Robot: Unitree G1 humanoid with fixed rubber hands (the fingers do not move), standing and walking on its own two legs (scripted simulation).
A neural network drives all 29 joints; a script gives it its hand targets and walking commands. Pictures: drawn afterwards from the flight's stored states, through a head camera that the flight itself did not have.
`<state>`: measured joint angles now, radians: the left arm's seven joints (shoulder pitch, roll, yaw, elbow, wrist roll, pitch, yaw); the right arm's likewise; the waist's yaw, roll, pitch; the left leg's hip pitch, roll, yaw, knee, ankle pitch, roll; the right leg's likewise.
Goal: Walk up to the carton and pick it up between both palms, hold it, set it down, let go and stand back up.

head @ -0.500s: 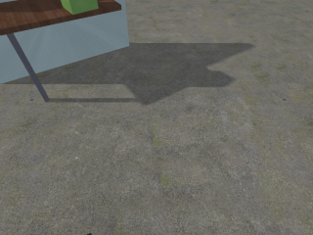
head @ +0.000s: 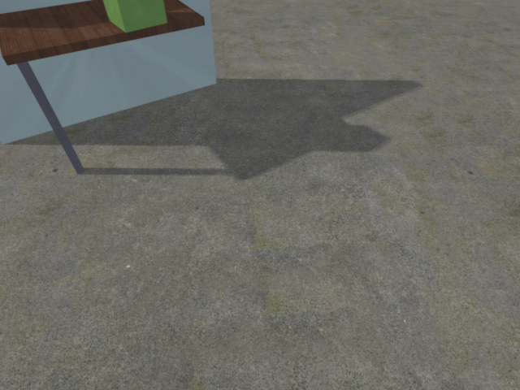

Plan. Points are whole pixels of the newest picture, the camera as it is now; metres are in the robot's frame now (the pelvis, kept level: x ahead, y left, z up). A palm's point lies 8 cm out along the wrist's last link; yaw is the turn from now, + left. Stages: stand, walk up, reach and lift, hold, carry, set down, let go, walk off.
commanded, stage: stand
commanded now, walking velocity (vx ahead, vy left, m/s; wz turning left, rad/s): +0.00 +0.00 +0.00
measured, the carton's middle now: out of the picture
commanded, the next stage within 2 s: walk up in 1.26 s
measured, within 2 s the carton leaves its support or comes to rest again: neither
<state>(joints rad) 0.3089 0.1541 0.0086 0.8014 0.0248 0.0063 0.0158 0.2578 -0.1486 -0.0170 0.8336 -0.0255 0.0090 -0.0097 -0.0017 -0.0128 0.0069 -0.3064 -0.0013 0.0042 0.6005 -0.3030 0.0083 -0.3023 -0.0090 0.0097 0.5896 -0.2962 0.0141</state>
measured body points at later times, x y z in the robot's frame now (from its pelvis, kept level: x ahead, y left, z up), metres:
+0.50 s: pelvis +0.00 +0.00 +0.01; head +0.01 +0.01 +0.46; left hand +0.03 +0.22 -0.15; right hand +0.02 -0.23 -0.14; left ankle +0.01 +0.11 -0.73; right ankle +0.01 -0.13 -0.73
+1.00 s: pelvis +0.00 +0.00 +0.01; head +0.00 +0.01 +0.46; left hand -0.01 +0.20 -0.15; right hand -0.01 -0.20 -0.15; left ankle +0.01 +0.11 -0.73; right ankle +0.01 -0.13 -0.73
